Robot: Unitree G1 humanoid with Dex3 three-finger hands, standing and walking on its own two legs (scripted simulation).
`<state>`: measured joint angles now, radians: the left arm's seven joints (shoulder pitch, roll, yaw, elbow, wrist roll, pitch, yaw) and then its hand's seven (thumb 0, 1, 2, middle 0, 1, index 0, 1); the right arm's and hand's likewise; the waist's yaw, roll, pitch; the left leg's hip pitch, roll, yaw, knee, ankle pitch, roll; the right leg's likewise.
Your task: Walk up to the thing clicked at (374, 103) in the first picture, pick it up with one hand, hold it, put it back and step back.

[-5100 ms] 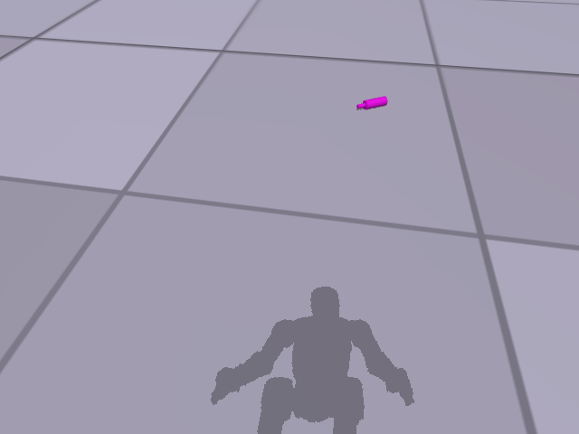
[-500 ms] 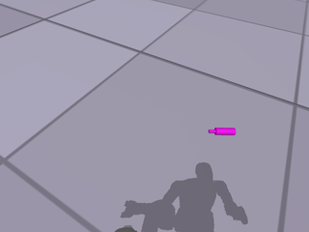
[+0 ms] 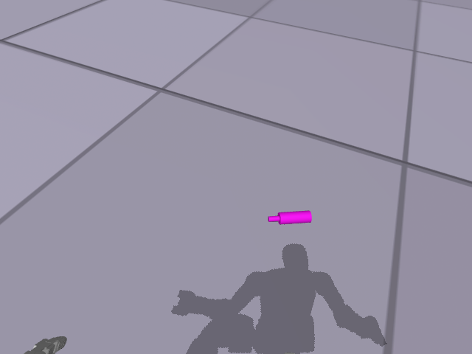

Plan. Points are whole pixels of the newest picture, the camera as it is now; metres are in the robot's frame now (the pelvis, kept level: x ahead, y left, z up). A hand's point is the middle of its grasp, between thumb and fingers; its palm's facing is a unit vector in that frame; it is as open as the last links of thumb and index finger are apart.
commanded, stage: walk up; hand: left
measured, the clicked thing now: (289, 217) +0.87 -0.30 -0.71
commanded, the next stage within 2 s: none
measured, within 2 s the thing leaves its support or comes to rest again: neither
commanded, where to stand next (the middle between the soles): +0.55 -0.61 m, yaw +7 degrees
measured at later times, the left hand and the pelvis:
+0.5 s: hand (161, 335) +0.21 +0.15 -0.14, palm faces -0.04 -0.96 -0.29, open 7.4 cm; pelvis +0.14 -0.13 +0.02, yaw +1 degrees
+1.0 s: hand (253, 285) +0.31 -0.04 -0.14, palm faces +0.05 -0.94 -0.33, open 7.4 cm; pelvis +0.26 -0.32 +0.01, yaw +3 degrees
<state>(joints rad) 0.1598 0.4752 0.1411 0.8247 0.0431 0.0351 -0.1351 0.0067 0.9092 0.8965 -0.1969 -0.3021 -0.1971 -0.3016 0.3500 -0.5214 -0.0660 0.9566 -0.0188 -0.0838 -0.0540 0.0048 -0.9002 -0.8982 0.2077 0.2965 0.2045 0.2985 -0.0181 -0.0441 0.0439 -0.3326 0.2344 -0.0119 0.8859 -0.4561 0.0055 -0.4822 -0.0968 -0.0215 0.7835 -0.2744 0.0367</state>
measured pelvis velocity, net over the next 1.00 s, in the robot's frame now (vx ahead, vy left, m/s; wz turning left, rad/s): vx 0.26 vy -0.32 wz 0.05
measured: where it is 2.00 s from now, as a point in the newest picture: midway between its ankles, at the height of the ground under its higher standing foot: (388, 291)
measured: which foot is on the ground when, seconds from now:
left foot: up 0.00-0.28, down 0.30-0.68, up 0.70-0.96, down 0.98-1.00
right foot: down 0.00-0.30, up 0.32-0.66, down 0.68-0.98, up 1.00-1.00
